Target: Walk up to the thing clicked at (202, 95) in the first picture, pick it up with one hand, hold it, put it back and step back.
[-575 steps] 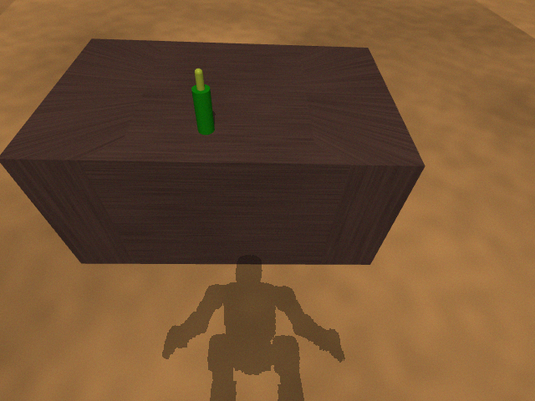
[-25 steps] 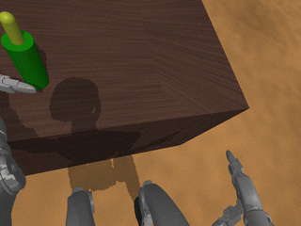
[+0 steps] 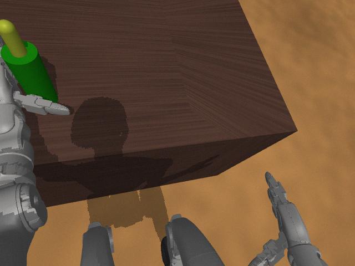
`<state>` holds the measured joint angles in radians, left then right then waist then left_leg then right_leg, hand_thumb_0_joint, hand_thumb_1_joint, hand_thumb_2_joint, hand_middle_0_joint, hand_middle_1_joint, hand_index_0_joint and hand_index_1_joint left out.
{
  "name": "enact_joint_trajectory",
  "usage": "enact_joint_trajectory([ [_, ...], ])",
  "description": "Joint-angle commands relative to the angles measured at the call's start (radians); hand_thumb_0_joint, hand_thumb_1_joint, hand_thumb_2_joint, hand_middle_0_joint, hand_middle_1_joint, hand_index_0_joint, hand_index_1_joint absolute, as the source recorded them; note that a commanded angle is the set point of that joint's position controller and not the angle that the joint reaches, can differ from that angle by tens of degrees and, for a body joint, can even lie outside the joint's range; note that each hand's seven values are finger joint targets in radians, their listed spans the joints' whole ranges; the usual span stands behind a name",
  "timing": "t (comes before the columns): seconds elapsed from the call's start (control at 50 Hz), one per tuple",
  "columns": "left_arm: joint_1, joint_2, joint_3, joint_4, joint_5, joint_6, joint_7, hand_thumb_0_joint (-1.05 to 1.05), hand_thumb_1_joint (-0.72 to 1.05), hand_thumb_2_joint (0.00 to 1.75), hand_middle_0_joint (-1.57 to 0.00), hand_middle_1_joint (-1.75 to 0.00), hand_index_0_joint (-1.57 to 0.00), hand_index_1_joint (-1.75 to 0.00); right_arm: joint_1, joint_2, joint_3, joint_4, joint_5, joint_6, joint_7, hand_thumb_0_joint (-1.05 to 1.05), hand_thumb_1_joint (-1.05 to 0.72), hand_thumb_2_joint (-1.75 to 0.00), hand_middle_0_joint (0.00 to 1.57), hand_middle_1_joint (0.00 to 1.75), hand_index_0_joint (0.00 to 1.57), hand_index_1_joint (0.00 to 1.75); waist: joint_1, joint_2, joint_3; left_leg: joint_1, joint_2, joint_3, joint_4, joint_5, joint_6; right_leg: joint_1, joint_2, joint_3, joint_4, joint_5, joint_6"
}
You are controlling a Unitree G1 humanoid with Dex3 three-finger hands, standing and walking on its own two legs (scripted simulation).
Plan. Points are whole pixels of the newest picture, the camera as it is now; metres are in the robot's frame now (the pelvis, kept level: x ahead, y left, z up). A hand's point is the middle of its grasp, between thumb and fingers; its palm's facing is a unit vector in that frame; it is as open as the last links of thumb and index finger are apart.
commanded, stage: close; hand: left
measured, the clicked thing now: (28, 69) +0.52 +0.21 +0.05
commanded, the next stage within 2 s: settle in 0.78 s
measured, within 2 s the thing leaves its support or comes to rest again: leaves its support in 1.14 s
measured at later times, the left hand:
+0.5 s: hand (39, 78) +0.52 +0.20 +0.02, palm faces +0.17 -0.99 +0.00, open 12.1 cm
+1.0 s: hand (40, 82) +0.51 +0.20 +0.02, palm faces +0.16 -0.99 -0.01, open 7.9 cm
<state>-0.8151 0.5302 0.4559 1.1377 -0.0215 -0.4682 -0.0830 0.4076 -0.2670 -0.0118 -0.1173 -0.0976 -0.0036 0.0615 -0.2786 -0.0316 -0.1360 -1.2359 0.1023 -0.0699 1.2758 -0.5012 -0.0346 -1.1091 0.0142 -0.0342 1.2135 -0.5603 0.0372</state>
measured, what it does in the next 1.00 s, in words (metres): stands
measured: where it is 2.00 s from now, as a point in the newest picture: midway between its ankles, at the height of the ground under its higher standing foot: outside the picture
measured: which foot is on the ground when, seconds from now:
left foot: down 0.00-1.00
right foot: down 0.00-1.00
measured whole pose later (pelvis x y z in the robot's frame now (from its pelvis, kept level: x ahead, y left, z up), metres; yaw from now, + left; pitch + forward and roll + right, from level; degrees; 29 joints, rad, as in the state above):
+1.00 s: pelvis +0.00 +0.01 +0.00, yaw -1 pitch +26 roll -5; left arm -0.79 0.49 0.43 1.13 -0.01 -0.49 -0.03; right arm 0.40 -0.25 0.00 -0.14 -0.09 0.04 0.07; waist -0.26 -0.01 -0.14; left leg -1.22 0.10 -0.05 1.27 -0.51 -0.02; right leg -1.10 0.01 -0.01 1.20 -0.56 0.05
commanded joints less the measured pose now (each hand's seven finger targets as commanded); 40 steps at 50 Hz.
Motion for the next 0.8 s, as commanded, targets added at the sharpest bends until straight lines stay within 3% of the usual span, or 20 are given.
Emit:
enact_joint_trajectory([
  [0.0,-0.462,0.248,0.011,-0.232,0.003,-0.087,0.031,0.0,-0.49,0.06,-0.28,-0.12,-0.27,-0.13,-0.006,-0.14,-0.091,-0.19,0.003,-0.036,-0.01,0.0,0.53,-0.05,0.05,0.05,0.05,0.05,0.021,0.332,-0.54,0.539,-0.045,0.017,-0.128,0.311,0.036,0.11,0.025,-0.009,-0.135,0.312,-0.049],
  [0.08,-0.441,0.269,0.044,-0.125,0.0,-0.085,0.043,0.0,-0.49,0.1,-0.38,-0.22,-0.38,-0.21,0.009,-0.165,-0.115,-0.213,0.006,-0.024,-0.016,0.0,0.53,-0.05,0.05,0.05,0.05,0.05,-0.004,0.228,-0.531,0.455,-0.046,0.013,-0.123,0.293,0.046,0.16,0.027,0.0,-0.137,0.334,-0.037],
  [0.18,-0.414,0.217,0.013,-0.071,-0.004,-0.085,0.021,0.0,-0.41,0.18,-0.5,-0.32,-0.51,-0.32,0.057,-0.162,-0.117,-0.229,0.014,-0.023,-0.012,0.0,0.52,-0.05,0.05,0.05,0.05,0.05,-0.032,0.201,-0.53,0.447,-0.048,0.017,-0.101,0.338,0.053,0.135,0.032,0.002,-0.12,0.388,-0.033],
  [0.22,-0.415,0.179,-0.011,-0.086,-0.006,-0.09,0.012,0.0,-0.4,0.23,-0.54,-0.37,-0.55,-0.37,0.058,-0.155,-0.105,-0.239,0.015,-0.027,-0.008,0.0,0.52,-0.05,0.05,0.05,0.05,0.05,-0.032,0.224,-0.54,0.472,-0.048,0.018,-0.099,0.361,0.051,0.121,0.033,-0.003,-0.118,0.402,-0.037],
  [0.26,-0.427,0.218,0.011,-0.143,-0.002,-0.091,0.014,0.0,-0.34,0.28,-0.61,-0.43,-0.61,-0.43,0.077,-0.155,-0.107,-0.231,0.015,-0.021,-0.005,0.0,0.52,-0.05,0.05,0.05,0.05,0.05,-0.005,0.26,-0.574,0.488,-0.052,0.023,-0.102,0.368,0.049,0.138,0.031,-0.002,-0.118,0.403,-0.039],
  [0.32,-0.431,0.207,-0.003,-0.223,-0.006,-0.078,0.018,0.0,-0.3,0.36,-0.69,-0.52,-0.69,-0.52,0.069,-0.173,-0.129,-0.255,0.018,-0.014,-0.006,0.0,0.52,-0.05,0.05,0.05,0.05,0.05,0.011,0.316,-0.642,0.579,-0.046,0.02,-0.114,0.441,0.035,0.164,0.032,-0.009,-0.113,0.434,-0.048],
  [0.36,-0.397,0.202,0.003,-0.21,-0.008,-0.069,0.031,0.0,-0.25,0.44,-0.77,-0.61,-0.77,-0.6,0.052,-0.17,-0.125,-0.267,0.018,-0.009,-0.006,0.0,0.51,-0.05,0.05,0.05,0.05,0.05,0.022,0.317,-0.6,0.601,-0.038,0.009,-0.126,0.466,0.026,0.14,0.037,-0.02,-0.112,0.41,-0.051],
  [0.4,-0.431,0.234,0.014,-0.312,-0.004,-0.077,0.05,0.0,-0.17,0.53,-0.87,-0.7,-0.87,-0.7,0.078,-0.159,-0.125,-0.218,0.018,-0.004,-0.008,0.0,0.51,-0.05,0.05,0.05,0.05,0.05,0.034,0.344,-0.596,0.611,-0.039,0.014,-0.127,0.463,0.027,0.142,0.034,-0.015,-0.119,0.404,-0.051],
  [0.44,-0.371,0.177,-0.01,-0.246,0.001,-0.068,0.054,0.0,-0.15,0.56,-0.93,-0.75,-0.93,-0.75,0.066,-0.147,-0.12,-0.191,0.016,-0.001,-0.006,0.0,0.51,-0.05,0.05,0.05,0.05,0.05,0.027,0.313,-0.523,0.562,-0.038,0.014,-0.141,0.418,0.031,0.129,0.035,-0.019,-0.125,0.377,-0.052],
  [0.46,-0.375,0.178,-0.004,-0.245,-0.004,-0.069,0.055,0.0,-0.14,0.58,-0.94,-0.77,-0.94,-0.77,0.043,-0.153,-0.124,-0.221,0.018,-0.003,-0.007,0.0,0.5,-0.05,0.05,0.05,0.05,0.05,0.021,0.289,-0.554,0.559,-0.038,0.018,-0.137,0.42,0.037,0.157,0.035,-0.017,-0.13,0.402,-0.047],
  [0.52,-0.366,0.163,-0.006,-0.195,-0.001,-0.076,0.06,0.0,-0.11,0.61,-0.97,-0.81,-0.97,-0.8,0.035,-0.144,-0.113,-0.201,0.015,-0.004,-0.007,0.0,0.51,-0.05,0.05,0.05,0.05,0.05,0.003,0.251,-0.471,0.506,-0.038,0.016,-0.141,0.385,0.039,0.124,0.035,-0.021,-0.129,0.38,-0.047],
  [0.54,-0.397,0.2,0.007,-0.251,0.0,-0.085,0.061,0.0,-0.07,0.63,-0.99,-0.83,-1.0,-0.82,0.053,-0.144,-0.111,-0.183,0.015,-0.004,-0.007,0.0,0.51,-0.05,0.05,0.05,0.05,0.05,0.018,0.267,-0.512,0.528,-0.041,0.021,-0.138,0.384,0.042,0.143,0.032,-0.015,-0.136,0.386,-0.043],
  [0.58,-0.349,0.16,-0.008,-0.168,0.002,-0.084,0.054,0.0,0.0,0.66,-1.02,-0.86,-1.03,-0.85,0.043,-0.145,-0.115,-0.195,0.014,-0.007,-0.006,0.0,0.52,-0.05,0.05,0.05,0.05,0.05,0.006,0.237,-0.476,0.519,-0.04,0.016,-0.141,0.366,0.041,0.12,0.034,-0.021,-0.133,0.363,-0.045],
  [0.62,-0.386,0.23,0.028,-0.222,0.001,-0.1,0.051,0.0,0.06,0.74,-1.1,-0.94,-1.1,-0.94,0.053,-0.164,-0.128,-0.218,0.015,-0.008,-0.007,0.0,0.52,-0.05,0.05,0.05,0.05,0.05,0.012,0.246,-0.55,0.528,-0.046,0.024,-0.137,0.361,0.045,0.168,0.032,-0.011,-0.136,0.384,-0.041],
  [0.64,-0.352,0.187,0.004,-0.153,-0.001,-0.096,0.042,0.0,0.08,0.78,-1.13,-0.98,-1.14,-0.97,0.055,-0.155,-0.121,-0.222,0.015,-0.007,-0.007,0.0,0.52,-0.05,0.05,0.05,0.05,0.05,-0.003,0.226,-0.514,0.521,-0.046,0.021,-0.137,0.358,0.045,0.157,0.033,-0.015,-0.137,0.38,-0.04],
  [0.68,-0.391,0.151,-0.022,-0.215,-0.014,-0.103,0.026,0.0,0.13,0.84,-1.18,-1.04,-1.18,-1.04,0.059,-0.153,-0.129,-0.205,0.015,-0.008,-0.006,0.0,0.52,-0.05,0.05,0.05,0.05,0.05,-0.001,0.277,-0.568,0.569,-0.045,0.023,-0.131,0.388,0.04,0.144,0.031,-0.013,-0.129,0.393,-0.044],
  [0.72,-0.385,0.142,-0.037,-0.197,-0.009,-0.094,0.021,0.0,0.19,0.9,-1.23,-1.09,-1.24,-1.09,0.064,-0.155,-0.12,-0.212,0.016,-0.01,-0.007,0.0,0.52,-0.05,0.05,0.05,0.05,0.05,0.0,0.287,-0.564,0.595,-0.039,0.014,-0.14,0.402,0.032,0.125,0.034,-0.02,-0.129,0.379,-0.048],
  [0.74,-0.392,0.189,-0.02,-0.23,-0.004,-0.094,0.024,0.0,0.25,0.98,-1.27,-1.16,-1.27,-1.16,0.057,-0.166,-0.129,-0.215,0.017,-0.01,-0.008,0.0,0.52,-0.05,0.05,0.05,0.05,0.05,0.005,0.292,-0.567,0.595,-0.04,0.016,-0.139,0.395,0.033,0.133,0.033,-0.017,-0.134,0.378,-0.046],
  [0.76,-0.359,0.158,-0.025,-0.158,-0.005,-0.086,0.026,0.0,0.26,1.06,-1.32,-1.22,-1.32,-1.23,0.047,-0.168,-0.129,-0.221,0.016,-0.009,-0.009,0.0,0.51,-0.05,0.05,0.05,0.05,0.05,0.0,0.266,-0.53,0.572,-0.038,0.011,-0.145,0.378,0.03,0.122,0.034,-0.022,-0.133,0.364,-0.047],
  [0.78,-0.385,0.142,-0.039,-0.206,-0.005,-0.09,0.028,0.0,0.26,1.12,-1.34,-1.27,-1.34,-1.28,0.04,-0.144,-0.102,-0.207,0.013,-0.007,-0.006,0.0,0.52,-0.05,0.05,0.05,0.05,0.05,0.01,0.293,-0.544,0.568,-0.04,0.015,-0.142,0.386,0.031,0.128,0.032,-0.019,-0.131,0.372,-0.049],
])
